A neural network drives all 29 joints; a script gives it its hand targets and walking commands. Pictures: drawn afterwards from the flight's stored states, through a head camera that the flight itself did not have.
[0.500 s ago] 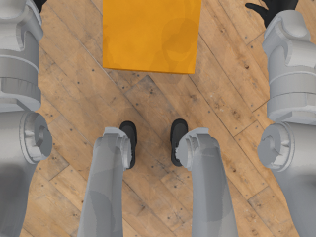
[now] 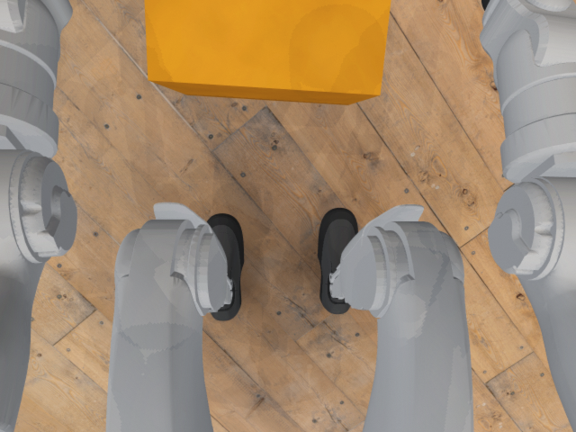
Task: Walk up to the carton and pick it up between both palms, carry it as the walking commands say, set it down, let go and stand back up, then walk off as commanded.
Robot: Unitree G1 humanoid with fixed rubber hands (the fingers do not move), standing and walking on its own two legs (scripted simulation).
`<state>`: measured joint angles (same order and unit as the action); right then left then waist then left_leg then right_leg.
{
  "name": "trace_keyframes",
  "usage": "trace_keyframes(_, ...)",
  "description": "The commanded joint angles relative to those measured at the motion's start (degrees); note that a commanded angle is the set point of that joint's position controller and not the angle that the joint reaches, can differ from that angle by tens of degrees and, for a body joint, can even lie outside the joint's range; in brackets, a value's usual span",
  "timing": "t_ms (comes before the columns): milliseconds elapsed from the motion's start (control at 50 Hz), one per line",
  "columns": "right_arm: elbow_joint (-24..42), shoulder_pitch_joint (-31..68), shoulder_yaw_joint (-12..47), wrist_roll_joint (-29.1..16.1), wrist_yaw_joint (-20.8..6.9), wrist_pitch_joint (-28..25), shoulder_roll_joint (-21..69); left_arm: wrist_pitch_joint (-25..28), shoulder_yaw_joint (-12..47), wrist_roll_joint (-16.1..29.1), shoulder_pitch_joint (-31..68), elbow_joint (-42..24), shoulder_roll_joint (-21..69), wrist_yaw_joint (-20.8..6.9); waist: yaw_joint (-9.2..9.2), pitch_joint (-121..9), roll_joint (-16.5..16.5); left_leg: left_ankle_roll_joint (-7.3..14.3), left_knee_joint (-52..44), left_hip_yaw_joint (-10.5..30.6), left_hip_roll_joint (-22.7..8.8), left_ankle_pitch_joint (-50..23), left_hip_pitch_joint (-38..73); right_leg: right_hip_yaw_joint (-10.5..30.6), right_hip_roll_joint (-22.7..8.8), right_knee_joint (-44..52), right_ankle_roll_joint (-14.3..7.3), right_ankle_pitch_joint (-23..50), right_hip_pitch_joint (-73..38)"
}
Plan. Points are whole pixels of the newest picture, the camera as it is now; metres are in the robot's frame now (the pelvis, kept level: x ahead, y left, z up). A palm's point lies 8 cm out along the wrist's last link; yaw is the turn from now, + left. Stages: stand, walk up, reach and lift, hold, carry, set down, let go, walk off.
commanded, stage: reach and lift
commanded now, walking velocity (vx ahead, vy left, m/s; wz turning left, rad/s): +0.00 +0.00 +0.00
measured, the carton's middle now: (271, 4) +0.58 +0.02 -0.31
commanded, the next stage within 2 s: none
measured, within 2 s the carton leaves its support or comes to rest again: neither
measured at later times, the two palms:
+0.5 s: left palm out of the picture +0.56 +0.22 -0.26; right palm (460, 8) +0.56 -0.21 -0.25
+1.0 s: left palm out of the picture +0.56 +0.20 -0.25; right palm (442, 9) +0.56 -0.19 -0.25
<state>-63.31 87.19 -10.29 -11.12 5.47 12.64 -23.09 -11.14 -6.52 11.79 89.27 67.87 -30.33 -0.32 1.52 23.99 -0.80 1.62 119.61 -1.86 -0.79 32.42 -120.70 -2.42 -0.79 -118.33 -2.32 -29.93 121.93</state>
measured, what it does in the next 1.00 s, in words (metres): lowers itself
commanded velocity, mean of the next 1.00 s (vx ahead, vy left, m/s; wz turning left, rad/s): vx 0.00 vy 0.00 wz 0.00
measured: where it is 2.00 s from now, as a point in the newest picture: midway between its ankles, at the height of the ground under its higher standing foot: (280, 281)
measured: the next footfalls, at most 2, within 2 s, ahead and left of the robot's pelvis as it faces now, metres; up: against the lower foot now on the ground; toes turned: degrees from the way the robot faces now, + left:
none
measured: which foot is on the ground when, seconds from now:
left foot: down 0.00-1.00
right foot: down 0.00-1.00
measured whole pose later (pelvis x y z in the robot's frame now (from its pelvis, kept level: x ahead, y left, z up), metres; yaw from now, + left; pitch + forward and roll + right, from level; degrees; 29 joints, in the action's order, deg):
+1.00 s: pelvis +0.01 +0.00 -0.06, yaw +0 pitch +32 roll -1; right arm -69.9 89.9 -2.8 -17.2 6.2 4.9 -23.3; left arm -4.9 0.7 17.3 89.5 70.1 -27.4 3.4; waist 0.8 29.9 -0.7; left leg 2.6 131.8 -2.0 -1.1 34.5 -129.3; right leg -2.7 -1.3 -130.0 -2.1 -31.8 130.2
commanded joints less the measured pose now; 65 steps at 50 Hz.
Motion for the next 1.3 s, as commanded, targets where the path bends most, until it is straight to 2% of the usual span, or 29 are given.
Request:
trace_keyframes(0, 10.2, 18.4, -0.5, -0.1, 0.6, -5.0, -10.8, 4.5, -1.7, 0.0, 17.0, -8.8, -11.9, 1.3, -2.95, -78.0, 0.8, -1.7, -7.1, 1.8, 0.7, -14.5, 23.9, 3.6, 2.3, 3.9, 2.7, 18.0, -39.5)
trace_keyframes(60, 11.0, 20.5, 1.0, -1.6, 0.8, -5.5, -12.2, 4.8, -0.8, 0.7, 19.3, -10.2, -12.8, 2.3, -3.2, -79.7, 1.7, -1.9, -5.4, 1.8, 0.5, -14.7, 26.6, 3.1, 2.1, 2.4, 2.8, 17.0, -39.0)
trace_keyframes(80, 13.7, 21.1, 1.4, -2.0, 1.1, -5.7, -13.4, 4.9, -0.5, 1.7, 20.4, -13.9, -13.2, 2.8, -2.75, -85.6, 2.1, -2.1, -4.2, 2.0, 0.6, -17.6, 30.3, 3.2, 2.1, 1.5, 2.6, 19.7, -42.5)
trace_keyframes(100, 12.3, 22.0, 2.4, -2.8, 1.3, -5.7, -13.5, 5.1, 0.3, 2.7, 21.9, -13.7, -13.4, 3.0, -2.72, -85.5, 1.5, -1.8, -3.4, 2.0, 0.5, -17.2, 30.1, 3.2, 1.9, 0.7, 2.5, 19.3, -42.3)
trace_keyframes(140, 12.9, 20.1, 2.5, -3.8, 1.5, -6.2, -14.1, 5.4, 2.3, 4.2, 21.9, -16.1, -12.8, 3.4, -0.99, -89.1, 2.6, -1.8, -1.1, 2.4, 0.4, -22.2, 33.3, 3.0, 2.0, -1.6, 2.4, 24.5, -43.8)
trace_keyframes(160, 8.9, 19.2, 3.6, -4.7, 1.4, -6.3, -12.6, 5.8, 3.1, 4.3, 21.4, -13.0, -12.5, 3.5, -1.47, -84.1, 2.5, -1.8, -0.3, 2.5, 0.0, -21.3, 31.0, 3.2, 1.7, -2.3, 2.5, 23.2, -39.9)
trace_keyframes(180, 8.8, 19.0, 3.4, -4.3, 1.3, -6.6, -12.9, 5.9, 3.4, 4.7, 20.9, -13.4, -11.9, 3.5, -0.61, -83.0, 2.6, -1.8, 0.2, 2.7, 0.0, -21.4, 31.1, 3.0, 1.5, -2.6, 2.5, 22.2, -37.8)
trace_keyframes(200, 5.6, 18.5, 3.6, -4.9, 0.9, -6.7, -11.4, 5.9, 4.6, 5.3, 20.3, -9.1, -10.6, 3.2, -0.43, -76.2, 3.0, -1.8, 0.3, 3.5, -0.3, -20.2, 29.0, 3.0, 1.2, -3.0, 2.6, 19.9, -32.5)
trace_keyframes(220, 6.3, 18.1, 3.0, -4.3, 0.7, -7.1, -12.0, 6.0, 4.7, 5.2, 20.2, -10.3, -10.2, 3.1, 0.38, -75.7, 3.9, -2.1, 0.7, 3.8, -0.4, -20.4, 29.1, 3.0, 1.0, -3.2, 2.6, 19.9, -31.9)
trace_keyframes(240, 3.6, 17.1, 3.3, -4.1, 0.4, -7.4, -11.7, 6.2, 5.0, 5.1, 19.3, -7.6, -9.2, 2.8, 0.52, -71.3, 3.7, -2.2, 1.4, 4.0, -0.5, -19.4, 27.0, 3.1, 0.8, -3.6, 2.6, 18.6, -28.8)
trace_keyframes(260, 3.6, 16.7, 3.2, -4.3, 0.1, -8.0, -10.9, 6.5, 5.1, 4.7, 18.7, -7.4, -8.9, 2.7, 0.24, -70.0, 4.4, -2.3, 1.4, 4.3, -0.5, -19.9, 26.8, 3.0, 0.8, -4.0, 2.6, 18.9, -27.4)
trace_keyframes(280, 2.2, 15.2, 2.6, -3.3, 0.0, -8.4, -11.7, 6.7, 5.3, 4.7, 17.7, -7.0, -8.1, 2.4, 1.14, -69.2, 4.9, -2.6, 1.9, 4.6, -0.4, -20.9, 26.8, 3.0, 0.7, -4.6, 2.5, 19.6, -26.4)
trace_keyframes(340, 1.0, 13.7, 1.9, -3.5, -0.2, -9.4, -12.3, 7.2, 5.9, 5.4, 16.3, -6.6, -7.7, 2.6, 1.78, -71.3, 5.1, -2.4, 2.8, 5.2, -0.3, -23.4, 29.7, 2.6, 0.3, -5.8, 2.4, 20.6, -26.1)
trace_keyframes(380, 2.3, 13.8, 1.3, -3.4, 0.2, -9.9, -13.4, 7.4, 5.3, 5.4, 16.1, -8.0, -8.8, 3.2, 1.63, -74.4, 4.6, -2.2, 3.3, 5.3, -0.1, -24.8, 31.8, 2.3, 0.4, -6.4, 2.3, 20.9, -26.8)
trace_keyframes(420, 4.0, 14.7, 2.4, -4.8, 0.4, -10.4, -13.2, 7.6, 4.7, 5.3, 15.7, -9.4, -9.6, 3.8, -0.15, -77.6, 4.0, -1.7, 3.8, 5.1, -0.2, -26.2, 32.6, 2.4, 0.4, -7.4, 2.2, 22.2, -28.4)
trace_keyframes(540, 3.7, 14.7, 5.7, -7.8, -0.5, -9.7, -9.6, 7.8, 3.8, 4.2, 14.6, -9.9, -8.7, 4.3, -3.16, -73.9, 2.9, -1.0, 3.3, 4.7, -0.1, -25.5, 30.8, 2.9, 0.6, -7.3, 2.4, 21.0, -26.0)
trace_keyframes(600, 2.8, 14.5, 4.7, -7.1, -0.2, -9.6, -10.5, 7.7, 3.8, 3.8, 15.1, -9.3, -8.7, 4.1, -2.75, -71.2, 3.5, -1.3, 2.7, 4.4, -0.2, -22.7, 28.2, 2.9, 0.6, -6.8, 2.3, 19.6, -25.8)
trace_keyframes(640, 3.5, 15.2, 5.3, -6.9, 0.3, -9.7, -10.1, 7.6, 3.5, 4.5, 15.2, -8.5, -8.5, 3.8, -2.23, -71.0, 2.1, -1.1, 2.9, 4.2, -0.2, -20.5, 25.5, 3.6, 0.6, -6.4, 2.2, 19.5, -28.3)
trace_keyframes(660, 3.2, 15.3, 4.8, -6.4, 0.5, -9.8, -10.7, 7.5, 3.9, 4.8, 15.5, -8.4, -8.0, 3.7, -1.21, -70.1, 2.0, -1.2, 2.7, 4.1, -0.2, -19.5, 23.9, 3.6, 0.7, -6.4, 2.1, 19.6, -28.9)
trace_keyframes(680, 2.4, 14.9, 4.9, -6.2, 0.5, -9.6, -10.3, 7.5, 3.6, 4.8, 15.4, -7.5, -8.2, 3.4, -1.41, -69.2, 1.9, -1.3, 2.7, 3.8, -0.2, -18.6, 23.0, 3.9, 0.6, -6.0, 2.2, 19.0, -29.1)
trace_keyframes(720, 1.3, 15.1, 5.2, -6.0, 0.6, -9.5, -9.6, 7.5, 4.8, 5.4, 16.1, -6.3, -7.3, 3.1, -0.36, -68.3, 1.6, -1.3, 2.5, 4.0, -0.3, -17.1, 22.0, 3.8, 0.5, -5.6, 2.1, 18.2, -29.3)
trace_keyframes(800, 1.0, 16.1, 5.8, -5.6, 0.6, -9.4, -7.9, 7.7, 6.1, 6.1, 17.6, -6.2, -5.9, 2.7, 0.03, -66.1, 2.1, -1.4, 2.1, 3.7, -0.1, -16.0, 20.3, 4.2, 0.9, -4.8, 2.0, 17.8, -29.9)
trace_keyframes(920, 1.5, 18.2, 6.7, -5.8, 0.9, -9.9, -5.7, 8.4, 6.3, 5.4, 19.3, -5.6, -4.5, 3.4, -1.29, -67.7, 2.8, -1.3, 2.3, 4.1, 0.4, -18.6, 22.9, 4.2, 1.4, -5.0, 2.0, 19.2, -29.7)
trace_keyframes(960, 1.6, 18.7, 7.3, -6.3, 1.1, -10.2, -5.0, 8.6, 5.5, 4.6, 19.0, -4.9, -4.4, 3.9, -2.51, -68.5, 2.4, -1.3, 2.2, 4.2, 0.7, -19.8, 23.7, 4.1, 1.8, -5.3, 2.2, 19.7, -29.2)
trace_keyframes(1000, 0.8, 18.6, 8.3, -6.6, 1.1, -10.3, -3.3, 8.7, 6.0, 4.5, 19.3, -4.3, -2.9, 4.1, -2.57, -68.5, 2.2, -1.3, 1.9, 4.2, 0.8, -20.1, 23.8, 4.0, 1.9, -5.0, 2.4, 20.1, -29.5)
trace_keyframes(1020, 1.4, 19.1, 8.6, -6.8, 1.2, -10.6, -3.1, 8.9, 7.4, 5.4, 20.3, -5.5, -1.1, 4.0, -1.29, -69.5, 2.9, -1.4, 2.0, 4.5, 0.9, -21.3, 24.9, 3.8, 2.0, -5.1, 2.2, 21.1, -29.1)
trace_keyframes(1100, -0.1, 18.2, 8.0, -5.6, 1.6, -10.9, -2.8, 9.1, 8.1, 5.8, 20.8, -5.8, 0.6, 4.0, 0.45, -69.4, 3.2, -1.6, 1.8, 4.6, 1.5, -21.7, 25.9, 3.6, 2.3, -4.8, 1.9, 21.1, -28.4)
trace_keyframes(1160, -1.1, 17.3, 7.0, -5.0, 1.9, -11.1, -1.7, 9.1, 10.1, 6.6, 21.7, -6.5, 2.7, 4.0, 2.45, -70.0, 4.9, -1.9, 1.6, 5.1, 1.8, -22.6, 28.3, 3.1, 2.4, -4.5, 1.8, 21.1, -27.0)
trace_keyframes(1280, 0.0, 20.5, 9.8, -6.3, 0.2, -11.6, 2.8, 9.2, 13.0, 7.2, 23.9, -7.3, 8.3, 3.1, 1.61, -67.6, 5.1, -1.5, 0.7, 5.7, 2.3, -23.0, 29.8, 2.7, 2.6, -4.5, 1.5, 19.8, -24.6)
